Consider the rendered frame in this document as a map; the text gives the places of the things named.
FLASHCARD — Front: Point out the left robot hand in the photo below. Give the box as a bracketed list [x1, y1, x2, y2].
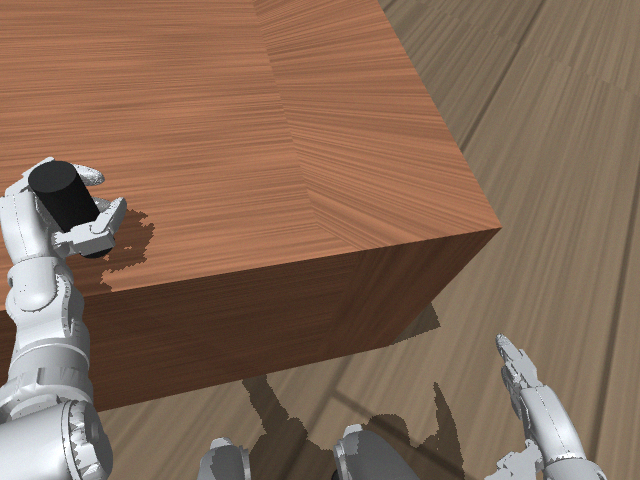
[0, 157, 127, 265]

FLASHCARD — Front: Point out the right robot hand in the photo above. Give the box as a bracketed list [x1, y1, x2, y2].
[484, 333, 587, 480]

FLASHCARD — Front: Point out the right robot arm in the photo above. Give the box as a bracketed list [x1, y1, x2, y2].
[543, 458, 607, 480]

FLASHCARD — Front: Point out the left robot arm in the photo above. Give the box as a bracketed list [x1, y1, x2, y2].
[0, 256, 113, 480]

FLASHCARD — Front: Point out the can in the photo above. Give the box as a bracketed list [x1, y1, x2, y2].
[28, 161, 115, 259]

